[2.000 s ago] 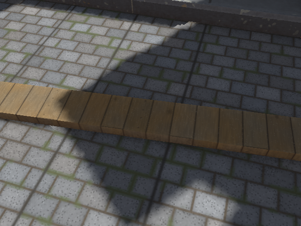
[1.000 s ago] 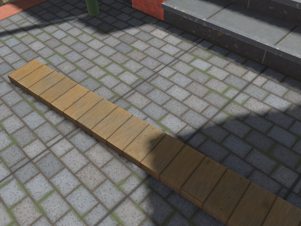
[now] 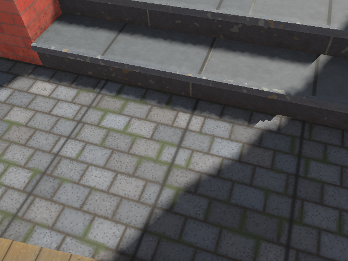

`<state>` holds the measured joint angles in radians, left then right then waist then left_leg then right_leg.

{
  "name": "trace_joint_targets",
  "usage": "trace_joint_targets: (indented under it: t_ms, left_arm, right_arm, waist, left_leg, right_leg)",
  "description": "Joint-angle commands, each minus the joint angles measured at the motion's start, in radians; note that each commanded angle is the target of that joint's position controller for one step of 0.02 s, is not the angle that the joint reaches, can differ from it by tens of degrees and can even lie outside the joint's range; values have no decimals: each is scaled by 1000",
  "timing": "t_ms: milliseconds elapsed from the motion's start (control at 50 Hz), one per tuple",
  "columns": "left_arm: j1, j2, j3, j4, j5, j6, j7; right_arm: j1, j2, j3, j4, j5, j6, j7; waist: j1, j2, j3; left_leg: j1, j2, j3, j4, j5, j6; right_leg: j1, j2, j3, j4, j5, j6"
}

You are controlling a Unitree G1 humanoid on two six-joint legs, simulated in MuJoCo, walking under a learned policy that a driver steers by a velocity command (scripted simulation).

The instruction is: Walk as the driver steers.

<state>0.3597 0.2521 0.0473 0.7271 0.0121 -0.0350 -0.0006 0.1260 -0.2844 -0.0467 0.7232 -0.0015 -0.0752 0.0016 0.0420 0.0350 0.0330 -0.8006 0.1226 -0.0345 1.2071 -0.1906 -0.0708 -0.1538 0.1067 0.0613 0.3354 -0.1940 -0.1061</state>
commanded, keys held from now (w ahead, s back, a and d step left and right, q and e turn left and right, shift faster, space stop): w+q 0.68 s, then w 0.32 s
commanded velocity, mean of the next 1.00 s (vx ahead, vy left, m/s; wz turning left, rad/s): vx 0.50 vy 0.00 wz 0.34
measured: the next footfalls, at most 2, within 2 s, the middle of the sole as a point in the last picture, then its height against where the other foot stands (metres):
left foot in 0.24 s outside the picture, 0.06 m higher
right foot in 0.80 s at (197, 215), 0.06 m lower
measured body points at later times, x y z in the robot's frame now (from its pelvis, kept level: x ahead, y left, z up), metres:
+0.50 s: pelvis +0.30 +0.07 +0.05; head +0.32 +0.09 +0.50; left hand +0.46 +0.36 -0.01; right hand +0.41 -0.18 -0.06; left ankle +0.30 +0.14 -0.69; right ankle +0.31 -0.07 -0.62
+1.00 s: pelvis +0.60 +0.07 -0.01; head +0.62 +0.06 +0.44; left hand +0.55 +0.33 -0.12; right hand +0.79 -0.14 -0.13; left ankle +0.52 +0.19 -0.64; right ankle +0.63 -0.02 -0.75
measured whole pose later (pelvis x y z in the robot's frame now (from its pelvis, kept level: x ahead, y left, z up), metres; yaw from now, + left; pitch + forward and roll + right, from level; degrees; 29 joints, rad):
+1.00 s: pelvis +0.60 +0.07 -0.01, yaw +24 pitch +2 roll +0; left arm 0.32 0.22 0.05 0.83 0.01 -0.10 -0.03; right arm 0.31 -0.27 -0.05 0.73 0.01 -0.05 -0.03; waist 0.00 0.05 -0.01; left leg -0.61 0.03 -0.07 1.26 -0.30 0.01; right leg -0.22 0.08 0.04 0.42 -0.23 -0.06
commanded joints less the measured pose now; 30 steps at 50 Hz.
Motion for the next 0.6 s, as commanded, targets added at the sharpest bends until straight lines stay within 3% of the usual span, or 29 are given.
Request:
trace_joint_targets:
  t_ms: [20, 40, 60, 80, 120, 160, 200, 220, 240, 260, 280, 300, 320, 340, 360, 400, 420, 460, 480, 520, 540, 600]
  left_arm:
    - [40, 123, 25, -25, 0, 0, 15]
    - [56, 122, 22, -15, 3, 7, 18]
    - [37, 127, 20, -18, 3, 16, 19]
    - [53, 134, 20, -13, -1, 16, 22]
    - [103, 154, 21, 23, -2, 3, 15]
    - [89, 162, 22, 44, -10, -4, 10]
    - [23, 171, 20, 40, -1, -4, 14]
    - [-4, 183, 22, 32, 7, -3, 18]
    - [-51, 196, 24, 26, 2, 0, 23]
    - [-64, 210, 27, 17, -12, -3, 34]
    - [89, 68, -13, -23, 3, -21, 17]
    - [26, 126, -3, -13, 26, -61, -11]
    - [-64, 177, 22, -47, -34, -81, -30]
    - [-140, 168, 13, -78, -43, -91, -31]
    - [-155, 144, 12, -89, -25, -91, -25]
    - [-172, 123, 10, -131, -16, -88, -9]
    - [-195, 101, 4, -149, -12, -87, -9]
    - [-250, 93, -3, -165, 6, -76, -9]
    - [-258, 86, -4, -159, 6, -70, -12]
    - [-281, 68, -9, -151, 3, -71, -22]
    - [-329, 93, 4, -152, -5, -79, -25]
    - [-437, 60, -6, -167, -6, -83, -35]
  right_arm:
    - [-3, -22, 1, -52, 6, 10, -1]
    - [-28, -18, 5, -64, 8, 9, 2]
    - [-71, 7, 21, -85, 0, 10, 9]
    - [-154, 6, 24, -118, 0, 4, 16]
    - [-214, 26, 31, -145, 12, -4, 28]
    - [-179, -6, 21, -152, 27, -12, 44]
    - [-51, -46, -1, -131, 22, -12, 51]
    - [48, -89, -20, -107, 15, -5, 52]
    - [195, -122, -39, -75, 15, 0, 53]
    - [318, -168, -59, -57, 17, 5, 50]
    - [333, -288, -88, -61, 16, -4, 50]
    - [324, -190, -63, -71, 8, -7, 38]
    - [252, -140, -44, -76, -1, -13, 32]
    - [213, -111, -35, -79, 8, -14, 36]
    - [161, -97, -32, -78, 11, -11, 40]
    - [165, -66, -30, -81, 14, -20, 41]
    - [190, -51, -29, -68, 23, -23, 34]
    - [230, -66, -36, -56, 37, -19, 19]
    - [246, -89, -42, -53, 36, -14, 13]
    - [240, -139, -56, -57, 33, 0, -4]
    - [273, -148, -60, -44, 33, 2, -12]
    - [269, -141, -58, -32, 35, 28, -27]
  waist:
    - [-9, -109, 3]
    - [-1, -99, 12]
    - [9, -84, 26]
    - [36, -66, 54]
    - [63, -118, 50]
    - [30, -134, 34]
    - [-49, -182, -74]
    - [-96, -203, -140]
    - [-182, -200, -197]
    - [-245, -131, -245]
    - [-131, 223, -398]
    - [-152, 234, -455]
    - [-123, 138, -252]
    - [-104, -30, -133]
    - [-60, -61, -52]
    - [-38, -8, -52]
    - [-35, -12, -54]
    - [-49, -29, -66]
    - [-52, -31, -72]
    - [-61, -1, -89]
    - [-85, 17, -76]
    - [-123, 43, -41]
  left_leg:
    - [-167, 15, 35, 66, 50, -11]
    - [-202, 17, 37, 44, 70, -7]
    - [-167, 15, 63, -49, 72, 6]
    - [-118, 6, 83, -177, 118, 19]
    - [-48, -24, 132, -262, 135, 55]
    - [-13, -54, 149, -319, 92, 107]
    - [148, -117, 164, -306, 36, 171]
    - [280, -163, 185, -286, 14, 191]
    - [452, -201, 184, -376, 33, 217]
    - [669, -168, 55, -538, 81, 249]
    - [1020, 113, -540, -662, -171, 463]
    - [1039, 156, -898, -911, -293, 461]
    - [894, 176, -776, -929, -354, 414]
    - [735, 147, -656, -933, -288, 382]
    - [626, 118, -545, -936, -142, 380]
    - [655, 5, -405, -937, 93, 373]
    - [698, -4, -372, -947, 199, 381]
    - [794, 1, -343, -950, 280, 380]
    - [787, 20, -340, -946, 331, 386]
    - [718, 16, -307, -936, 361, 382]
    - [728, 14, -312, -929, 335, 369]
    - [576, -57, -263, -916, 130, 300]
  right_leg:
    - [69, -273, 164, -118, 255, -152]
    - [92, -274, 148, -117, 259, -141]
    - [58, -273, 108, -136, 269, -128]
    - [23, -270, 86, -178, 256, -118]
    - [79, -317, 73, -242, 337, -125]
    - [174, -330, 1, -221, 520, -104]
    - [250, -341, -79, -76, 1052, -64]
    - [254, -336, -102, 26, 1253, -48]
    - [226, -310, -127, 208, 1331, -26]
    - [97, -269, -119, 447, 1124, 8]
    - [-314, -64, -61, 929, 261, 84]
    - [-449, -2, 113, 1072, -197, 47]
    - [-566, -51, 132, 1140, -173, 34]
    - [-560, -96, 103, 1099, -126, 21]
    - [-558, -126, 85, 1081, -88, 40]
    - [-489, -135, 80, 993, -98, 57]
    - [-497, -133, 74, 917, -121, 72]
    - [-533, -134, 44, 670, -155, 107]
    - [-526, -131, 27, 599, -172, 124]
    - [-462, -123, 3, 500, -68, 145]
    - [-491, -128, 36, 449, 64, 147]
    - [-351, -76, 11, 190, 295, 152]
